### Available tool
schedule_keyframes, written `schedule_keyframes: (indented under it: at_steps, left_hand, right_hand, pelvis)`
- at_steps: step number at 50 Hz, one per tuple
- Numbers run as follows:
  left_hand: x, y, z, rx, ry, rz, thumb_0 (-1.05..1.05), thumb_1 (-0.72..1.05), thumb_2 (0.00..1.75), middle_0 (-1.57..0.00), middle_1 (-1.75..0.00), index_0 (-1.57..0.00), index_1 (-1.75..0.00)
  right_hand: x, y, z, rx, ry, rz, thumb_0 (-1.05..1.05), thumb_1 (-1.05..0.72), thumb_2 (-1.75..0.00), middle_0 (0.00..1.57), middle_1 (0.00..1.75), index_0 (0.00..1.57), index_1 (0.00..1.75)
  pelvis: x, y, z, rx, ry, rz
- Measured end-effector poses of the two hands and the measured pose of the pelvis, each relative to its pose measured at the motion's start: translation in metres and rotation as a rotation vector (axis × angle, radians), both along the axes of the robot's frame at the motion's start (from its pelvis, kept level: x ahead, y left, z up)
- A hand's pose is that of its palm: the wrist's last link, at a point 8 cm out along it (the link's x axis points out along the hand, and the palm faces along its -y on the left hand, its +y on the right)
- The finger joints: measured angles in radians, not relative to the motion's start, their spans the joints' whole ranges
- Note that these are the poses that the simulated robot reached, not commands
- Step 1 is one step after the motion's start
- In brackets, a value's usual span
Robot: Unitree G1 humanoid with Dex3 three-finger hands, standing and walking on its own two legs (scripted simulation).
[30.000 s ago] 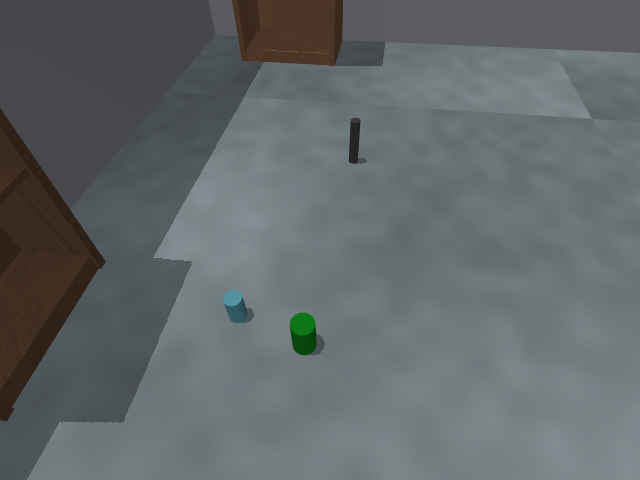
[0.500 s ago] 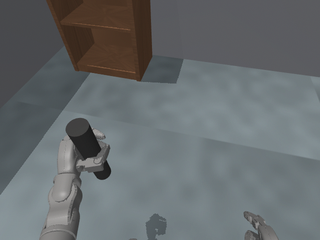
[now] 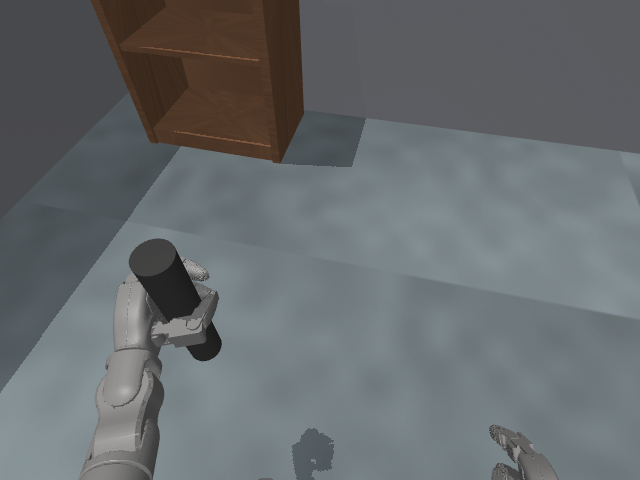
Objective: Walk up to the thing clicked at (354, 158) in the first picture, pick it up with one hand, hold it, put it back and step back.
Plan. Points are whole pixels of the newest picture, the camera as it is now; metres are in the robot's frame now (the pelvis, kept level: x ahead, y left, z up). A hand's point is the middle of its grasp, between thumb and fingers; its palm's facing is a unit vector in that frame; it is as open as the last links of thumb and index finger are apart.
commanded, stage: hold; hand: left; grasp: from the side
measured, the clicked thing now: (184, 309) +0.32 +0.19 +0.03
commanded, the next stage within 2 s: crouch in 1.32 s
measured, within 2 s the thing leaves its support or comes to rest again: neither
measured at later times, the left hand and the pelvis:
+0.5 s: hand (187, 300) +0.33 +0.18 +0.05, palm faces +0.09 -1.00 +0.00, open 6.0 cm; pelvis +0.00 +0.01 +0.00, yaw +0 degrees
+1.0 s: hand (189, 302) +0.33 +0.18 +0.05, palm faces +0.09 -1.00 +0.00, open 6.1 cm; pelvis +0.00 +0.01 +0.00, yaw +0 degrees
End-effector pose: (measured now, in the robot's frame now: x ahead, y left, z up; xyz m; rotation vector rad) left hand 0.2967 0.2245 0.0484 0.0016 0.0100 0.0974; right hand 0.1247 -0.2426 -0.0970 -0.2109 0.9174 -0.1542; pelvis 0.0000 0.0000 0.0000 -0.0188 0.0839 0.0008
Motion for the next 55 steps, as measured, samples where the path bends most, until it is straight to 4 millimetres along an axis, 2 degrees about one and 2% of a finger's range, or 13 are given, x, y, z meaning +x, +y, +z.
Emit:
schedule_keyframes:
  at_steps: [33, 55]
  left_hand:
    - [0.005, 0.007, 0.000, -0.005, -0.004, -0.003, 0.03, 0.06, 1.14, -0.93, -1.13, -0.97, -1.14]
    - [0.004, 0.000, 0.000, -0.003, -0.004, -0.005, 0.03, 0.06, 1.14, -0.93, -1.13, -0.97, -1.14]
  right_hand:
    - [-0.002, 0.010, 0.001, 0.006, 0.006, -0.003, 0.01, -0.91, -0.90, 0.20, 0.30, 0.20, 0.30]
    - [0.003, 0.005, -0.001, 0.007, -0.001, 0.005, 0.01, -0.91, -0.90, 0.20, 0.30, 0.20, 0.30]
  pelvis:
    - [0.001, 0.008, 0.000, -0.007, 0.002, -0.003]
    - [0.003, 0.004, -0.001, -0.005, 0.007, 0.000]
